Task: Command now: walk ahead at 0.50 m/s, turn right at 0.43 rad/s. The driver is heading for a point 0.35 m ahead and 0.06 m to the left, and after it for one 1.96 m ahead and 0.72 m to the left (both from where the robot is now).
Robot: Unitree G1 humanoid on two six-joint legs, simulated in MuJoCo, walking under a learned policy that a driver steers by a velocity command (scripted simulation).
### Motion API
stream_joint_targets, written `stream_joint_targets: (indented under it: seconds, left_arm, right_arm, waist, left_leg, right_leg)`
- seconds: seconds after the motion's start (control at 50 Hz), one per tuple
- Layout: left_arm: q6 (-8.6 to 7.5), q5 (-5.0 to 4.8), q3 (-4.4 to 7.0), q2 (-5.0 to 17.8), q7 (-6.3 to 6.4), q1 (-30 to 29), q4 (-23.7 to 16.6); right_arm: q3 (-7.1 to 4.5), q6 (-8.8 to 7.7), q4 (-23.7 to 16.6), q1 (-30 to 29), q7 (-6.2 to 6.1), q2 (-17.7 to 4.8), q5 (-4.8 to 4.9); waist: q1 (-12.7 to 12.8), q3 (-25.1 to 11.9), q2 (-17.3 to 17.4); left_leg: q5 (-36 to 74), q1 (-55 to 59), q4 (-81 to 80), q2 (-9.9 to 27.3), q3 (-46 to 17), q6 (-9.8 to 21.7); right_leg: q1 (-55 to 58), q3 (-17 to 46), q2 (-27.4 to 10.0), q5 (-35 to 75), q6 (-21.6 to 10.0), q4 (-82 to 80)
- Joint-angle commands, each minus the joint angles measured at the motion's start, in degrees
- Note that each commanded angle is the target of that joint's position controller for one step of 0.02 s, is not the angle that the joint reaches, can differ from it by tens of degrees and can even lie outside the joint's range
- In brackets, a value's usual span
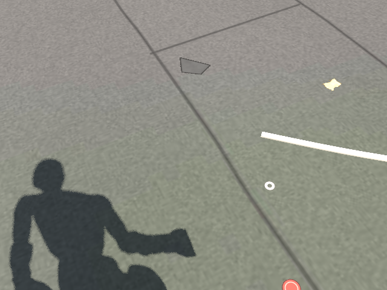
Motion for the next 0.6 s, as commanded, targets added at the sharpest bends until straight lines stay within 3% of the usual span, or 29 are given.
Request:
stream_joint_targets:
  seconds: [0.02, 0.14, 0.16, 0.2, 0.22, 0.24, 0.26, 0.28, 0.3, 0.32, 0.34, 0.38, 0.42, 0.46, 0.52, 0.6]
  left_arm:
    - [-0.97, 0.0, 1.26, 7.47, 0.28, 3.98, -2.18]
    - [-1.17, 1.01, 0.46, 7.6, 1.3, 8.27, -0.47]
    - [-1.25, 1.17, 0.48, 8.17, 1.48, 7.64, -0.41]
    - [-1.61, 1.38, 0.62, 9.62, 1.68, 4.65, -0.68]
    - [-1.68, 1.75, 0.71, 10.11, 1.51, 3.98, -0.51]
    - [-1.78, 1.64, 0.59, 9.92, 1.31, 3.1, -0.58]
    - [-2.07, 1.52, -0.28, 6.86, 1.2, 4.09, -2.27]
    - [-2.04, -0.17, -0.68, 2.88, 0.52, 12.19, -2.12]
    - [-1.93, 2.21, -0.43, 6.82, 0.72, 7.91, -2.07]
    - [-2.14, 2.27, -0.36, 7.04, 0.35, 1.99, -3.44]
    - [-2.41, 2.3, -0.72, 6.26, 0.06, -1.43, -4.52]
    - [-1.49, 2.94, -1.15, 4.98, -0.47, -1.95, -5.5]
    - [-0.6, 3.03, -1.53, 4.13, -0.74, -2.17, -6.22]
    - [-0.05, 2.97, -1.89, 3.74, -0.84, -5.33, -7.53]
    - [0.15, 2.7, -2.43, 3.34, -0.92, -14.27, -10.81]
    - [-0.14, 2.01, -3.0, 3.03, -1.09, -21.67, -13.42]
  right_arm:
    - [-0.37, -0.31, -4.16, -3.62, 0.34, -3.49, 0.16]
    - [0.65, -1.49, -7.46, -11.68, 1.05, -3.43, 0.81]
    - [0.56, -1.72, -7.58, -10.9, 1.03, -3.93, 0.88]
    - [-0.13, -2.1, -5.42, -3.3, 0.42, -5.62, 1.11]
    - [-0.8, -2.36, -3.07, 3.76, -0.22, -6.95, 1.34]
    - [-1.38, -2.81, -0.46, 12.67, -0.95, -7.99, 1.03]
    - [-2.34, -2.94, 1.01, 22.04, -1.73, -12.11, -0.09]
    - [-3.63, -2.45, 1.95, 21.27, -1.12, -16.67, -0.26]
    - [-2.75, -1.82, 1.23, 15.65, -0.11, -11.63, 2.12]
    - [-1.95, -1.75, 0.17, 10.46, 0.22, -8.11, 2.51]
    - [-1.41, -1.94, 0.33, 8.97, 0.4, -6.18, 1.99]
    - [-0.87, -2.52, 2.11, 10.11, 0.02, -5.1, 2.09]
    - [-1.29, -3.16, 3.27, 12.47, -0.13, -6.48, 2.56]
    - [-1.79, -3.12, 3.6, 13.88, -0.33, -7.97, 2.68]
    - [-2.08, -2.68, 3.99, 16.67, -0.43, -8.17, 2.72]
    - [-2.67, -2.37, 4.2, 20.46, -0.52, -8.86, 2.48]
  waist:
    - [0.74, -0.65, -5.12]
    - [3.32, 1.16, -6.1]
    - [2.39, 1.33, -6.41]
    - [-1.69, -1.07, -7.46]
    - [-4.64, -4.66, -7.11]
    - [-9.04, -9.25, -5.54]
    - [-11.42, -16.51, 0.89]
    - [-5.77, -19.47, 15.56]
    - [-4.62, -12.7, 5.29]
    - [-3.71, -5.29, 0.81]
    - [-3.31, -2.57, -1.92]
    - [-1.18, -1.92, -0.08]
    - [-0.69, -2.96, 1.28]
    - [-1.01, -2.14, 1.16]
    - [-3.31, 0.37, 1.31]
    - [-6.38, -0.55, 1.79]
  left_leg:
    - [6.61, -2.52, -6.2, -1.98, 2.64, 0.25]
    - [8.03, -0.57, -17.89, -5.19, 4.57, 3.81]
    - [6.51, 1.7, -19.59, -5.79, 4.5, 4.87]
    - [1.79, 12.4, -22.35, -8.82, 5.51, 7.25]
    - [0.08, 19.86, -23.77, -10.79, 6.33, 8.61]
    - [2.6, 31.4, -26.59, -9.18, 4.98, 10.39]
    - [-1.99, 44.64, -26.04, 3.24, -9.68, 13.53]
    - [-0.88, 55.07, -33.88, 15.34, -39.71, 23.12]
    - [-8.46, 49.26, -37.55, 12.58, -42.15, 22.15]
    - [-8.1, 41.43, -37.97, 10.41, -31.86, 20.89]
    - [-1.28, 36.44, -39.02, 7.33, -26.07, 19.7]
    - [8.34, 31.21, -40.4, 2.79, -18.88, 17.7]
    - [13.77, 29.94, -41.03, 1.48, -16.3, 18.25]
    - [11.75, 27.9, -42.58, 0.54, -14.85, 18.8]
    - [8.76, 26.85, -44.23, -1.06, -14.32, 17.69]
    - [11.94, 30.52, -41.31, -1.84, -14.8, 15.84]
  right_leg:
    - [3.22, 10.79, -14.7, 25.46, -4.17, -4.43]
    - [10.92, 10.91, -17.09, 32.7, -3.32, -2.38]
    - [11.31, 10.92, -17.84, 35.23, -2.91, -1.6]
    - [10.76, 8.86, -17.82, 48.81, -1.05, 3.74]
    - [11.15, 7.27, -16.78, 54.76, -0.31, 11.55]
    - [6.89, 4.75, -14.73, 50.64, 0.57, 22.71]
    - [-2.97, 1.88, -11.09, 30.61, 1.43, 40.03]
    - [-22.84, -1.1, 0.42, -16.33, 4.25, 58.17]
    - [-28.9, 2.91, -4.32, -14.43, 3.2, 60.81]
    - [-30.35, 2.33, -7.43, -8.76, 3.46, 58.55]
    - [-29.53, 1.58, -9.16, -6.14, 3.88, 55.5]
    - [-25.97, 0.95, -11.28, -4.91, 5.55, 50.23]
    - [-25.02, -0.28, -11.55, -5.3, 7.37, 46.77]
    - [-26.61, -1.5, -12.14, -4.05, 9.07, 42.41]
    - [-29.36, -2.56, -12.69, 2.76, 11.03, 32.52]
    - [-28.59, -2.67, -11.17, 9.2, 11.57, 23.18]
